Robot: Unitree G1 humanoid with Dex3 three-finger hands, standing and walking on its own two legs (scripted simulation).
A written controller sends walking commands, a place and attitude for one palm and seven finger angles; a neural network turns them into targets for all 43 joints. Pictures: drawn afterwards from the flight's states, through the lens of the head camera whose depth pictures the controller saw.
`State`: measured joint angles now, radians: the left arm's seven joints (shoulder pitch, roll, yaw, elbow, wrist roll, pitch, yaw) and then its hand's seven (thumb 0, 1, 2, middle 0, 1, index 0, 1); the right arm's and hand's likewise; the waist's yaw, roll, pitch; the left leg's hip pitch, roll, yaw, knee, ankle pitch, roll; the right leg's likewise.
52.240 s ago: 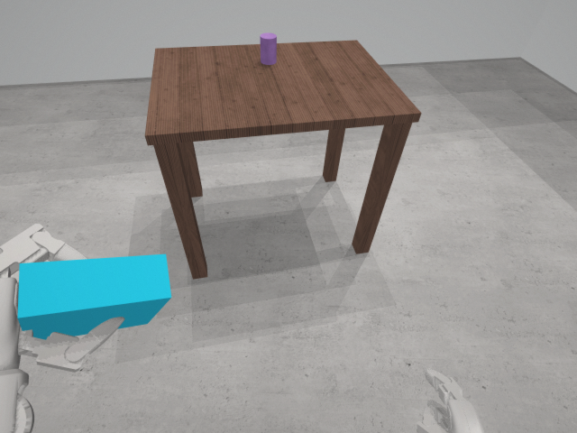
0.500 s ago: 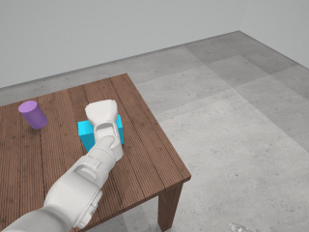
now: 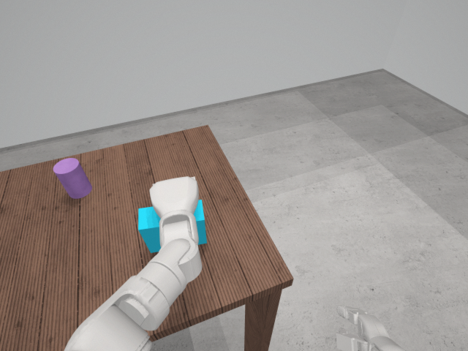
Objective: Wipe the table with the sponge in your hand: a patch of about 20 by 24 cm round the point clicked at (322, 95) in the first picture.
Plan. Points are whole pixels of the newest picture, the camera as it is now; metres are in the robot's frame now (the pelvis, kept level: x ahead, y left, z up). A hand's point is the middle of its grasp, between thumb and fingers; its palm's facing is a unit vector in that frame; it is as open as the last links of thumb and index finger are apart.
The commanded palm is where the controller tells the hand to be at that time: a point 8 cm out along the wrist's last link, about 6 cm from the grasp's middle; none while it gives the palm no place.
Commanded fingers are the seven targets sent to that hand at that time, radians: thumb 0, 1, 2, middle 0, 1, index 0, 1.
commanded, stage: wipe back along the third lane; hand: left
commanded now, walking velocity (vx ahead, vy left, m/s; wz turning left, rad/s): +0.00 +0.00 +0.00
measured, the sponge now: (176, 232) +0.36 +0.17 -0.02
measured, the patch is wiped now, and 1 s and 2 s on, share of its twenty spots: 0.90 0.90 0.90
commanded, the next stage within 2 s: slide back across to the middle lane in 1.54 s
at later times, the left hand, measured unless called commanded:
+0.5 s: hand (185, 234) +0.32 +0.13 +0.04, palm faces +0.00 -0.05 -1.00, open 9.0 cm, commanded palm +0.26 +0.12 +0.07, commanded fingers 0.00 0.10 1.30 -1.20 -1.60 -1.20 -1.60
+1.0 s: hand (189, 248) +0.29 +0.12 +0.03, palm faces +0.03 -0.09 -1.00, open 9.0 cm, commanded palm +0.24 +0.11 +0.06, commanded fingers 0.00 0.10 1.30 -1.20 -1.60 -1.20 -1.60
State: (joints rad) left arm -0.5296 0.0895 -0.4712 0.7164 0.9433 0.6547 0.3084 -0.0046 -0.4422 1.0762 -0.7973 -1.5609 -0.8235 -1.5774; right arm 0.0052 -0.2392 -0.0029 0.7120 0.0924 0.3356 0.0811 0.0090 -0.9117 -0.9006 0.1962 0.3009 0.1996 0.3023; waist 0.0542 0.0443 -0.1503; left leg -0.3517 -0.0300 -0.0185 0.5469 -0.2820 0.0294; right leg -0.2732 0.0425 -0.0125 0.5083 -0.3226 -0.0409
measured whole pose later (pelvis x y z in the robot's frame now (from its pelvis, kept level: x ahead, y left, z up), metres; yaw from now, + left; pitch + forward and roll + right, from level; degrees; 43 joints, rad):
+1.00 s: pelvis -0.02 -0.03 +0.00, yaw -1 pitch +1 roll +1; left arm -0.22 0.12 -0.48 0.37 0.98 0.66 0.28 0.02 -0.44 1.08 -0.78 -1.59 -0.83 -1.56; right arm -0.04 -0.25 0.01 0.67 0.11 0.29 0.10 0.01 -0.91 -0.90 0.19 0.30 0.20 0.30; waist 0.07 0.07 -0.13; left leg -0.29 0.00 0.00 0.55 -0.27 -0.01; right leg -0.25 0.07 0.00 0.57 -0.33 -0.08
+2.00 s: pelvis -0.02 -0.03 +0.00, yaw -2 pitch -1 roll +1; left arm -0.15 0.18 -0.39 0.28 0.94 0.62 0.25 0.01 -0.46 1.08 -0.82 -1.56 -0.86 -1.53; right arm -0.01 -0.26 0.01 0.67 0.11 0.28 0.06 0.01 -0.91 -0.90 0.20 0.30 0.20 0.30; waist 0.06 0.07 -0.12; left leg -0.24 0.00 0.01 0.52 -0.26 -0.01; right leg -0.21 0.08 0.02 0.54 -0.32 -0.08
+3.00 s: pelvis -0.03 -0.03 +0.00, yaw -1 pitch +2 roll +1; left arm -0.29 0.27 -0.24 0.48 0.98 0.49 0.17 0.00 -0.53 1.09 -0.90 -1.48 -0.94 -1.46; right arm 0.06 -0.27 0.02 0.69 0.10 0.21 -0.02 0.01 -0.91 -0.90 0.20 0.30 0.20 0.30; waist 0.05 0.08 -0.11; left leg -0.34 0.00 -0.01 0.55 -0.25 0.00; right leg -0.29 0.07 0.00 0.57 -0.31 -0.08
